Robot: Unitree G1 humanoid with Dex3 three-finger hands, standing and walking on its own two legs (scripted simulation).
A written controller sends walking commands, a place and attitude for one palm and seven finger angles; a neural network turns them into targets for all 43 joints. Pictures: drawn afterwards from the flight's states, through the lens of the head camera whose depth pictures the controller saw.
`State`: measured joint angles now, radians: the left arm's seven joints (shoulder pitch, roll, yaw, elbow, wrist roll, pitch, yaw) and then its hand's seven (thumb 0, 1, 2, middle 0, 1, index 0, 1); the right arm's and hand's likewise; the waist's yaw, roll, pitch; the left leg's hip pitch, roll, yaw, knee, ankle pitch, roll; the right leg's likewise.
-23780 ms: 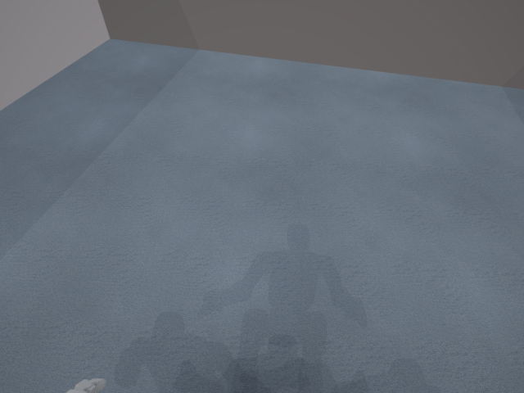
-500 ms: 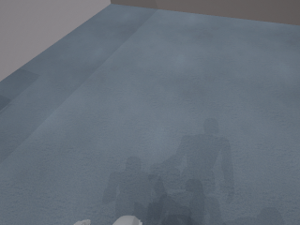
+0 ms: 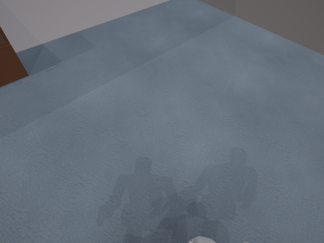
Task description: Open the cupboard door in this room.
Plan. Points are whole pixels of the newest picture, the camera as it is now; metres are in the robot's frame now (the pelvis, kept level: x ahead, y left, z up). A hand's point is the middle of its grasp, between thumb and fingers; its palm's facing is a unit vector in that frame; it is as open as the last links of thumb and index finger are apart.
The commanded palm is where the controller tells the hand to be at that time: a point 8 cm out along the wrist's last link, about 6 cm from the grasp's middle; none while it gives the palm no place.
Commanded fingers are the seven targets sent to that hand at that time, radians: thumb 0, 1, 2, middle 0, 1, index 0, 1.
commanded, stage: turn or walk to find it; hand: left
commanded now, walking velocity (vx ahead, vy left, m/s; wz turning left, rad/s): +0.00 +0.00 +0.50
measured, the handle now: out of the picture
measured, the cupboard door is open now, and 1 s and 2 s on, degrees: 0 0 0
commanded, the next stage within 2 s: none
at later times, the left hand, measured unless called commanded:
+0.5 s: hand out of the picture +0.04 +0.14 -0.14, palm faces +0.24 -0.92 -0.30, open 7.4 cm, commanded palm none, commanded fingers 0.00 0.90 0.90 -0.20 -0.30 -0.20 -0.30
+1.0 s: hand out of the picture -0.12 +0.16 -0.18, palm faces +0.55 -0.80 -0.24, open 7.4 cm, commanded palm none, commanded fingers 0.00 0.90 0.90 -0.20 -0.30 -0.20 -0.30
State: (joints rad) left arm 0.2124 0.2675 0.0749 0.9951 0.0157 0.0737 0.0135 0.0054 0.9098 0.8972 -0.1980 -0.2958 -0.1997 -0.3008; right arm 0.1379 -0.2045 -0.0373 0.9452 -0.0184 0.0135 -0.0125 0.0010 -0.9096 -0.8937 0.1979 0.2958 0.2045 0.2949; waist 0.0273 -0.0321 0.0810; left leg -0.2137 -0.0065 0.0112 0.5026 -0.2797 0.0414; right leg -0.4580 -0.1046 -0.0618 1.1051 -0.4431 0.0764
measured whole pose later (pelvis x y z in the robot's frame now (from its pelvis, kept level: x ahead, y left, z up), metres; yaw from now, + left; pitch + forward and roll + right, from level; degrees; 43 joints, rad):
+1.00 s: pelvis -0.02 -0.03 -0.01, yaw +31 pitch +0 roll -1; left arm 0.26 0.26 0.07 1.01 0.02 0.07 0.00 0.01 0.91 0.90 -0.20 -0.30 -0.20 -0.30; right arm 0.13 -0.21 -0.04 0.93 -0.02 0.00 0.00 0.00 -0.91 -0.89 0.20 0.30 0.20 0.29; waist 0.03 -0.04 0.07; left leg -0.23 0.00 0.04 0.57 -0.34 0.03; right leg -0.42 -0.12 -0.12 1.05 -0.51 0.06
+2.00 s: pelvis +0.22 +0.19 -0.01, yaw +54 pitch -2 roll -1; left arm 0.41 0.14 0.03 1.15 0.01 -0.02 0.00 0.01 0.91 0.90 -0.20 -0.30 -0.20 -0.30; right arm 0.10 -0.16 -0.03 0.99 -0.02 -0.07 0.00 0.00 -0.91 -0.89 0.20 0.30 0.20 0.29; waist 0.06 -0.01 0.10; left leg -0.30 0.01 0.15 0.59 -0.27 0.07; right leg -0.34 -0.14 -0.10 1.24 -0.44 0.03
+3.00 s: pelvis +0.43 +0.47 +0.00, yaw +56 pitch -3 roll -1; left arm 0.31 0.14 0.01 1.16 0.01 0.01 0.03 0.00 0.91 0.90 -0.20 -0.30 -0.20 -0.30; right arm 0.11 -0.12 -0.01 1.06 -0.01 -0.04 -0.03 -0.01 -0.92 -0.89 0.20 0.30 0.20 0.29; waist 0.05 -0.03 0.05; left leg -0.27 0.04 0.14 0.51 -0.20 0.06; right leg -0.23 -0.08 -0.09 0.75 -0.52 0.04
